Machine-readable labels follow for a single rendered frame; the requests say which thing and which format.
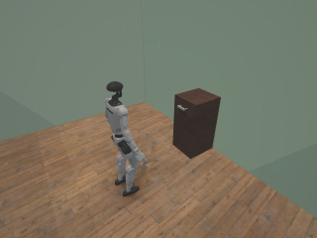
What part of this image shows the robot left upper arm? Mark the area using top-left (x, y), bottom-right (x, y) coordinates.
top-left (105, 97), bottom-right (112, 119)

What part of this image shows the robot right thigh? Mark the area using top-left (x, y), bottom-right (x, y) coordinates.
top-left (120, 141), bottom-right (138, 173)

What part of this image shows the robot head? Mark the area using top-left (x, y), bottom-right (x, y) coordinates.
top-left (106, 81), bottom-right (124, 107)

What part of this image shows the right robot hand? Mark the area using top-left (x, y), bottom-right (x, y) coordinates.
top-left (135, 152), bottom-right (148, 167)

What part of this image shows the handle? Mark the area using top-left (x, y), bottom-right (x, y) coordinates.
top-left (177, 105), bottom-right (188, 111)

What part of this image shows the right robot forearm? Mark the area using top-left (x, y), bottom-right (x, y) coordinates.
top-left (125, 130), bottom-right (140, 155)

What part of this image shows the drawer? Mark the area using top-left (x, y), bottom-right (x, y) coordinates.
top-left (175, 97), bottom-right (195, 117)

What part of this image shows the robot right upper arm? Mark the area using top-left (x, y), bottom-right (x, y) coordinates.
top-left (118, 106), bottom-right (129, 137)

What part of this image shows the cabinet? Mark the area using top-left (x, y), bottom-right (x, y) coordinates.
top-left (172, 88), bottom-right (221, 159)

